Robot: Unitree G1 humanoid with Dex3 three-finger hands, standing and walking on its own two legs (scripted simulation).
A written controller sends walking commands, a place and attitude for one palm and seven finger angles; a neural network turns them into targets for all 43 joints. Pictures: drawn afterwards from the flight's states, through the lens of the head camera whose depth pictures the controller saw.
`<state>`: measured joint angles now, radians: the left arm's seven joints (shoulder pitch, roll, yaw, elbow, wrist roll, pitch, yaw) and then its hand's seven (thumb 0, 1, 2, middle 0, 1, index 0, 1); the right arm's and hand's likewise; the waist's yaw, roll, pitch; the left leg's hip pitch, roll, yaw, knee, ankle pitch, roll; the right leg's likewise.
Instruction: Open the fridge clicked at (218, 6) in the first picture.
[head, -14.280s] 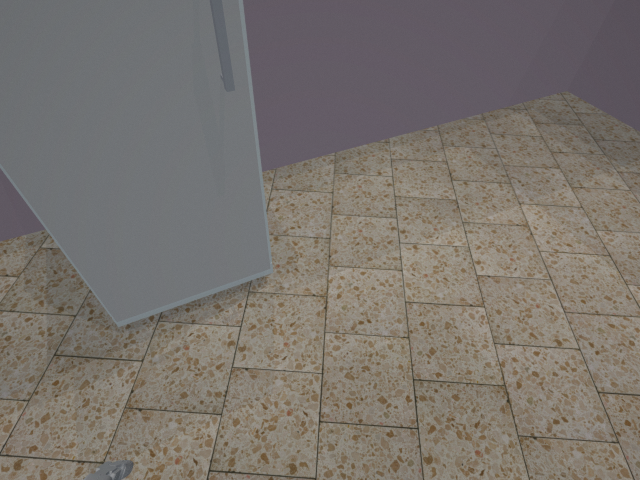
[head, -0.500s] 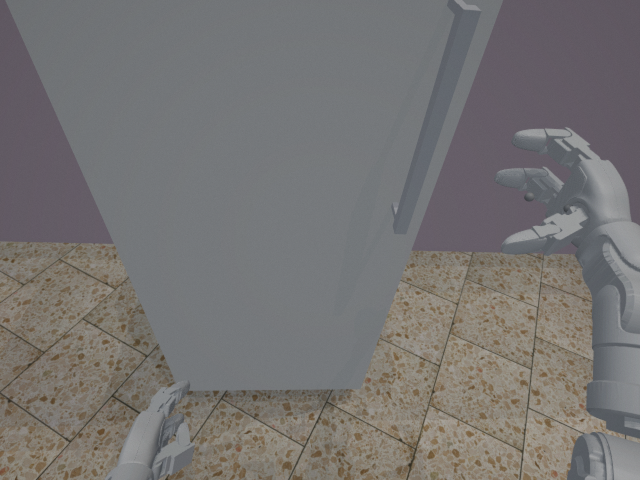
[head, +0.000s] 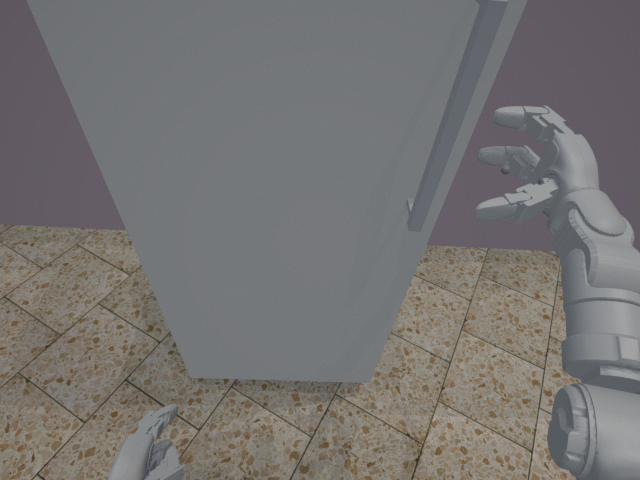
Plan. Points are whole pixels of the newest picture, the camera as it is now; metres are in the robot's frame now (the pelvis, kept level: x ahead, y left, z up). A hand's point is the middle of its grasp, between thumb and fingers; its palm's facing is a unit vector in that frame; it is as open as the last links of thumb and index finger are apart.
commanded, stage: move the hooked fingers beside the handle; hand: right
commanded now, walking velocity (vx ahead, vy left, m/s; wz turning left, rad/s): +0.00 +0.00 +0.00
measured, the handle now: (441, 131) +0.50 -0.11 +0.21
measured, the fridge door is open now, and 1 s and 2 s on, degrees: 0 0 0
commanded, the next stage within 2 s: feel for the door with the fingertips in 1.30 s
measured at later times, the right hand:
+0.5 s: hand (494, 171) +0.42 -0.16 +0.21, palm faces -0.03 +1.00 -0.04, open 14.0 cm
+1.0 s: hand (511, 177) +0.41 -0.18 +0.21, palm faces -0.02 +1.00 -0.04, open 14.0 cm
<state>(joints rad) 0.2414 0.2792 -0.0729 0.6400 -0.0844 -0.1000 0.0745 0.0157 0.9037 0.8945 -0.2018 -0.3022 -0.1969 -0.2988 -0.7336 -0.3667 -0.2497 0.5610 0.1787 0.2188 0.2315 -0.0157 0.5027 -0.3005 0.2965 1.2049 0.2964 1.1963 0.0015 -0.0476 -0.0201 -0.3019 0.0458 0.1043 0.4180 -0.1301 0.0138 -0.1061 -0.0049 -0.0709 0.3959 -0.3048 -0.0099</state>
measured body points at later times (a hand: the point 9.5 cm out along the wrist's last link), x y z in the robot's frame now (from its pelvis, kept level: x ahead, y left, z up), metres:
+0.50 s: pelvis +0.00 +0.00 +0.00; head +0.00 +0.02 +0.45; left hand +0.14 +0.25 -0.10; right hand +0.42 -0.22 +0.22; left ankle +0.06 +0.11 -0.74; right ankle -0.06 -0.11 -0.74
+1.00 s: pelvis -0.01 +0.00 +0.00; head +0.00 +0.02 +0.45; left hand +0.14 +0.24 -0.10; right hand +0.41 -0.23 +0.22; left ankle +0.06 +0.11 -0.74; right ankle -0.06 -0.11 -0.74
